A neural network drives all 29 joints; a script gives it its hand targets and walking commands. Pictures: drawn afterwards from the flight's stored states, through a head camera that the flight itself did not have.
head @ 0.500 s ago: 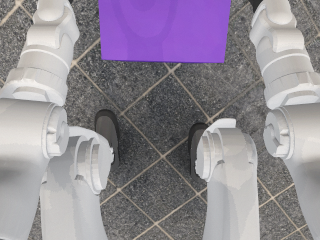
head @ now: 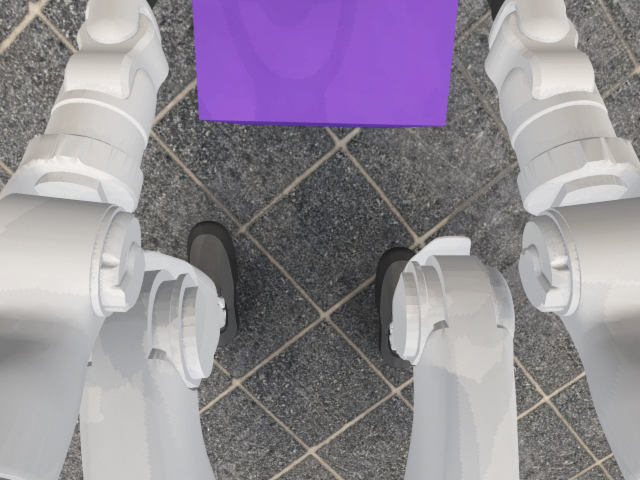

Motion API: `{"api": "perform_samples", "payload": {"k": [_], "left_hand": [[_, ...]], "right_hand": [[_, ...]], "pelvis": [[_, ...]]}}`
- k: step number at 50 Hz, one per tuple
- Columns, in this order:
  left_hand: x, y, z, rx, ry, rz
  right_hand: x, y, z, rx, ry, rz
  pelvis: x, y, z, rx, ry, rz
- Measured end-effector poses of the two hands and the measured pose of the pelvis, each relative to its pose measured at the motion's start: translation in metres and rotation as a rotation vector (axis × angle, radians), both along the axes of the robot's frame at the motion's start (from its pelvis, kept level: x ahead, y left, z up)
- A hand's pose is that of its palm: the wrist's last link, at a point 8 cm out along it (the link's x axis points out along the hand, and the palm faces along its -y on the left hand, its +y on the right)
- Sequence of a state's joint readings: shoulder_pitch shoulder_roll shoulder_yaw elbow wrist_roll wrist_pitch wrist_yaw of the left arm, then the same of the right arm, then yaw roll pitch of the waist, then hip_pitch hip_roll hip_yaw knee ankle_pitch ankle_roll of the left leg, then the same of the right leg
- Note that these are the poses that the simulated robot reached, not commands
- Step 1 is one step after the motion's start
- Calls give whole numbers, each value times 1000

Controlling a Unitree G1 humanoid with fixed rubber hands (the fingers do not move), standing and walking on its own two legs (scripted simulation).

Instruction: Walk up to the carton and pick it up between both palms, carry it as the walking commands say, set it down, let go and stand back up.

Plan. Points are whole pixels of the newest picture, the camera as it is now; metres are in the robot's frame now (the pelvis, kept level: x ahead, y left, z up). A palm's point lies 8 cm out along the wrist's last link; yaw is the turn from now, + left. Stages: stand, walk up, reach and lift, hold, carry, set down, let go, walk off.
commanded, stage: reach and lift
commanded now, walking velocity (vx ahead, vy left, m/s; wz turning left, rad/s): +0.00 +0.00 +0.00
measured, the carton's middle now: (320, 30) +0.53 -0.01 -0.26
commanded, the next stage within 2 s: none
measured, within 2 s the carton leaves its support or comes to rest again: leaves its support in 1.00 s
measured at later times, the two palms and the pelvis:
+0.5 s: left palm out of the picture +0.55 +0.14 -0.18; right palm out of the picture +0.55 -0.16 -0.18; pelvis -0.01 +0.00 +0.00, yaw +0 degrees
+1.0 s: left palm out of the picture +0.56 +0.14 -0.17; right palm out of the picture +0.54 -0.16 -0.17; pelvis +0.01 +0.00 -0.01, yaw +0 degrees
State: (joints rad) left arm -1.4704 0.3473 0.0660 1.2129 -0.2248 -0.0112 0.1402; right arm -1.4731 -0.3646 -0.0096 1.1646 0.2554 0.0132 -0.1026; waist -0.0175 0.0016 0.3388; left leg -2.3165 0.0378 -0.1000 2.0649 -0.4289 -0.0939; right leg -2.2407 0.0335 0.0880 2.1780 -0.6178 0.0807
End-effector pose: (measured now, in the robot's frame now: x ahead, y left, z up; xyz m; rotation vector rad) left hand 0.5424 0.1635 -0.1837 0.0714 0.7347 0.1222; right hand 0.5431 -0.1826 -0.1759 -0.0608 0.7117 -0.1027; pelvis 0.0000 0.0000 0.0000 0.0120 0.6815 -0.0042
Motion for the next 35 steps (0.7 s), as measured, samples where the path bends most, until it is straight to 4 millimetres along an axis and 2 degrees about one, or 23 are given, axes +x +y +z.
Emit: {"api": "perform_samples", "payload": {"k": [9,12,24,35], "left_hand": [[1,-16,0,-19,-4,-21],[2,-23,0,-28,-6,-31],[3,-24,2,-17,0,-26],[7,-22,2,-44,28,-39]], "right_hand": [[0,17,0,16,-4,27],[0,17,0,11,-6,21],[2,18,0,16,4,10],[5,18,0,45,19,11]], "pelvis": [[-2,1,2,-1,-6,2],[-3,1,2,-3,-10,1],[-6,0,2,0,-20,-4],[-4,0,-15,2,-12,-3]]}}
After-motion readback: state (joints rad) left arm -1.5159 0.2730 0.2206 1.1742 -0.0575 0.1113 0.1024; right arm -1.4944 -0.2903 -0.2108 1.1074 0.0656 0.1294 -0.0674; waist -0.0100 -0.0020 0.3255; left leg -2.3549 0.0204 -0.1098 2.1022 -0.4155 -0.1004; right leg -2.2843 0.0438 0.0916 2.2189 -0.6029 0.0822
